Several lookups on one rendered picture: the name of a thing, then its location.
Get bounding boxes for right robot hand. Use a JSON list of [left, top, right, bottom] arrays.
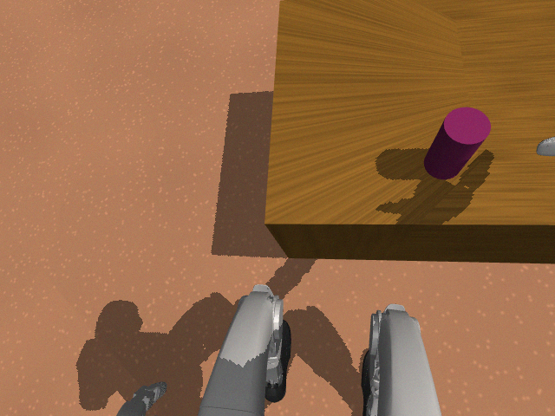
[[537, 137, 555, 156]]

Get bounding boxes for left robot hand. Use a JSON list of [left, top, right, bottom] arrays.
[[116, 381, 167, 416]]

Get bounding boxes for left robot foot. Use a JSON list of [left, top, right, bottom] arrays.
[[265, 320, 291, 402]]

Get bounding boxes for can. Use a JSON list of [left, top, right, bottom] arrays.
[[424, 107, 491, 179]]

